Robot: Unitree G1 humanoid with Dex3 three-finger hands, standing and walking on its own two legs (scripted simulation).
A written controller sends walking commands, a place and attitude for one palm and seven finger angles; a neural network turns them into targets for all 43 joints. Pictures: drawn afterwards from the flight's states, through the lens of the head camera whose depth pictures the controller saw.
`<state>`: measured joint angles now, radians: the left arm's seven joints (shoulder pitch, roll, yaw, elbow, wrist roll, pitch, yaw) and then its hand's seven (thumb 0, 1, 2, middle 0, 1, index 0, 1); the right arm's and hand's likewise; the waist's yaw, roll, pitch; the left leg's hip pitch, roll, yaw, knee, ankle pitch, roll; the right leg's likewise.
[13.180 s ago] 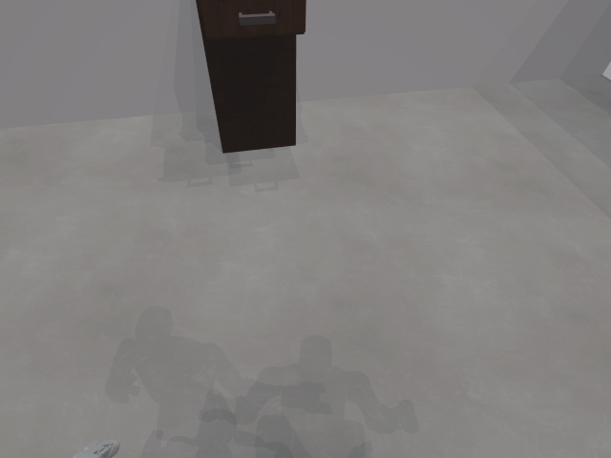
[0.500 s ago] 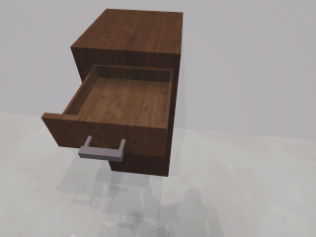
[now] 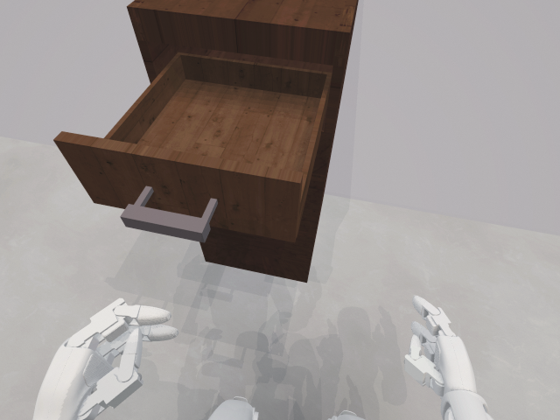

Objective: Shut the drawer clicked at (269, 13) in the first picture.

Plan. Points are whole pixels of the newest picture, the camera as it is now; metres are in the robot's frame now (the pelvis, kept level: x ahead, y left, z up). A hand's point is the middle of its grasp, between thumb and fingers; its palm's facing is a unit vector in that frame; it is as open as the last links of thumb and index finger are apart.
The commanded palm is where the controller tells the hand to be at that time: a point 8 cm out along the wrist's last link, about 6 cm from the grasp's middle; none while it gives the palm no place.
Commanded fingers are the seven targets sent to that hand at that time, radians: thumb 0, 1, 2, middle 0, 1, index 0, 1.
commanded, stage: raise the hand and make a fist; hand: left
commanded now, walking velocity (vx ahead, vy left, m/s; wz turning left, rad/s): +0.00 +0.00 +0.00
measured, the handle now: (172, 211) +0.37 +0.21 +0.08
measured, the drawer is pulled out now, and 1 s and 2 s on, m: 0.30 0.30 0.30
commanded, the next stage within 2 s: bring the fist close to the handle in 1.26 s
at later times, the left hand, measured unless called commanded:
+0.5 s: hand (131, 335) +0.18 +0.18 +0.13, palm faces -0.07 -1.00 -0.06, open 3.1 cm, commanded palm +0.14 +0.24 +0.14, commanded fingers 0.00 0.90 0.90 -1.36 -1.56 -1.36 -1.56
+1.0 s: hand (116, 296) +0.20 +0.19 +0.18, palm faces -0.06 -0.99 -0.09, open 3.3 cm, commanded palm +0.15 +0.24 +0.19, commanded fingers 0.00 0.90 0.90 -1.40 -1.60 -1.40 -1.60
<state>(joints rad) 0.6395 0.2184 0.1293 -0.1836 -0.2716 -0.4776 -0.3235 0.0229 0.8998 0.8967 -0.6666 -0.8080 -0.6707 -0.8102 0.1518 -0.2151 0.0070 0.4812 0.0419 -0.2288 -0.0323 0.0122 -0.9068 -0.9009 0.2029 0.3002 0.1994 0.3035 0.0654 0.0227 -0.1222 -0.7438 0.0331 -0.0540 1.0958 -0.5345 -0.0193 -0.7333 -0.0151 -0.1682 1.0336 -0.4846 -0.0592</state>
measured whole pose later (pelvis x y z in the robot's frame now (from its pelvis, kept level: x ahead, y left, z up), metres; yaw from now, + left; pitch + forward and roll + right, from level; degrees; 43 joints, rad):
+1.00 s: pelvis +0.03 +0.02 +0.05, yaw -1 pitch +2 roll -1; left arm 0.63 0.24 0.14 -0.48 -0.26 -0.06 -0.25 0.02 0.90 0.90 -1.40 -1.60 -1.40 -1.60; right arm 0.25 -0.23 0.06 0.56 0.07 -0.33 -0.04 0.02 -0.90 -0.90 0.21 0.30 0.20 0.30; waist 0.05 0.05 -0.10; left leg -0.32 0.01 0.01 0.71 -0.42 0.02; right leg -0.34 -0.02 -0.11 0.67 -0.36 -0.01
